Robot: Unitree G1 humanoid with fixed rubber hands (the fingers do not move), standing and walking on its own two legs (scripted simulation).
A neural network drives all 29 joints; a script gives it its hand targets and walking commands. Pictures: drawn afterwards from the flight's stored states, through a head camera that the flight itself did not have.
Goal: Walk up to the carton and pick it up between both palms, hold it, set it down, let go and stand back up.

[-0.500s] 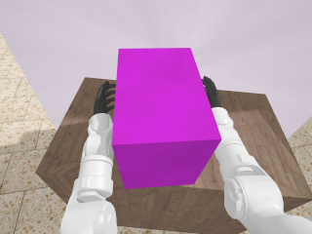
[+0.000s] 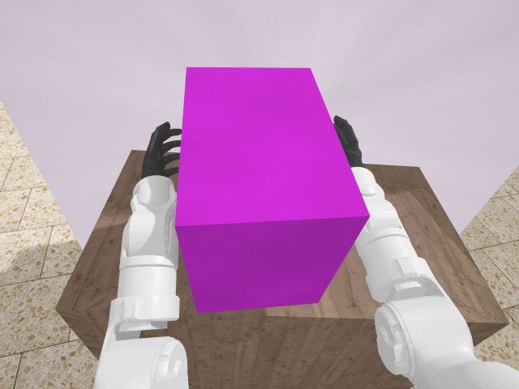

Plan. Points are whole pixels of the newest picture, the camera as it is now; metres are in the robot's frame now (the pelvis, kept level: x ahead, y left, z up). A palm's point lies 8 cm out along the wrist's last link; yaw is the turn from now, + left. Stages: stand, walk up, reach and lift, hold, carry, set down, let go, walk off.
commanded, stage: reach and lift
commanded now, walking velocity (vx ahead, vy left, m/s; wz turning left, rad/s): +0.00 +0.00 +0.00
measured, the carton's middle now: (254, 189) +0.38 +0.00 +0.12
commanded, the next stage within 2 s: hold in 1.72 s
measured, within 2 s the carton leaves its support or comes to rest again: neither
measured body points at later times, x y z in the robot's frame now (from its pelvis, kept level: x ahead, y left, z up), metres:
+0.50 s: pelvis -0.01 +0.01 +0.00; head -0.06 +0.04 +0.44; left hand +0.38 +0.16 +0.21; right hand +0.39 -0.14 +0.22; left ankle +0.01 +0.12 -0.75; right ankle +0.01 -0.10 -0.75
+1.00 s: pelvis -0.01 +0.01 +0.00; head -0.07 +0.04 +0.44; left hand +0.39 +0.14 +0.23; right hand +0.38 -0.15 +0.23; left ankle +0.01 +0.12 -0.75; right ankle +0.01 -0.10 -0.75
